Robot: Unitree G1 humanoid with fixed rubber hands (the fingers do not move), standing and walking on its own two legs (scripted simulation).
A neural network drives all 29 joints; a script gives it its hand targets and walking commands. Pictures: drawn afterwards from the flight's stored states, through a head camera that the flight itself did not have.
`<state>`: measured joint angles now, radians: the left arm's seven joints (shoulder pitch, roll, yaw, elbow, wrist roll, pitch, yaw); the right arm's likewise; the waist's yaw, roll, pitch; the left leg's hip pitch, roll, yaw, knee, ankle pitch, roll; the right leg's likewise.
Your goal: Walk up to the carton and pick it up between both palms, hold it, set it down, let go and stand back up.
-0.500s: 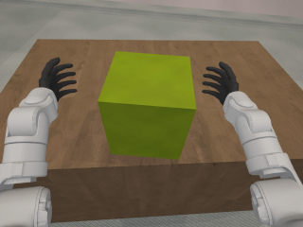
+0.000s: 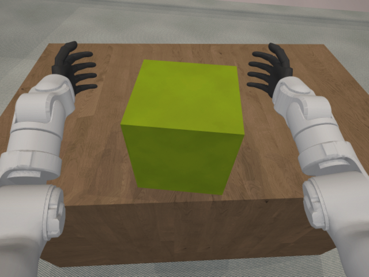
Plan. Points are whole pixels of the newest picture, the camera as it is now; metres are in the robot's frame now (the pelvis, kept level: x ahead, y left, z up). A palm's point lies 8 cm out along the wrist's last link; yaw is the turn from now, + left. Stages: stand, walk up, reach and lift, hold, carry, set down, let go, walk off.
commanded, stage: reach and lift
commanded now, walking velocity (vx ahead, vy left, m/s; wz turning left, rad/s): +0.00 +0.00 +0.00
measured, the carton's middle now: (184, 129) +0.46 +0.02 +0.06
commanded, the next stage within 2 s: none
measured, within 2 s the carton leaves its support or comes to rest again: neither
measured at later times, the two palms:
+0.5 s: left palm (87, 126) +0.42 +0.23 +0.10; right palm (256, 121) +0.45 -0.15 +0.10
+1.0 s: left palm (98, 127) +0.43 +0.21 +0.09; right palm (255, 124) +0.45 -0.15 +0.10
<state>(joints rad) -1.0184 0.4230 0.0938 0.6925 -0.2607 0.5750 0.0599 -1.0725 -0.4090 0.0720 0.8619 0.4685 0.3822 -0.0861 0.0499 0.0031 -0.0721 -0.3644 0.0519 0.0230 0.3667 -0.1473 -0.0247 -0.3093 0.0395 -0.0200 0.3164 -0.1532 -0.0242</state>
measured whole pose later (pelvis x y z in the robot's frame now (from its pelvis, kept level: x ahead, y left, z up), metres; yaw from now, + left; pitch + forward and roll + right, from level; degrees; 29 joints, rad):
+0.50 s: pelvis -0.01 +0.00 -0.01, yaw +0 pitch +13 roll -1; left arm -0.89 0.29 0.06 0.95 -0.23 0.16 0.08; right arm -0.92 -0.25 -0.01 0.99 0.29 0.12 -0.12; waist 0.07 0.00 -0.12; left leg -0.51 0.06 0.02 0.43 -0.16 -0.03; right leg -0.45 0.04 -0.02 0.38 -0.16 -0.02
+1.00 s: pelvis -0.01 +0.00 -0.01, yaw -1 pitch +15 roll -1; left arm -0.95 0.23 0.06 1.12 -0.21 0.00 0.10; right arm -0.95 -0.24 0.01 1.11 0.31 0.04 -0.13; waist 0.07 -0.01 -0.17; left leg -0.57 0.06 0.03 0.47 -0.17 -0.02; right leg -0.51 0.04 -0.02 0.42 -0.18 -0.02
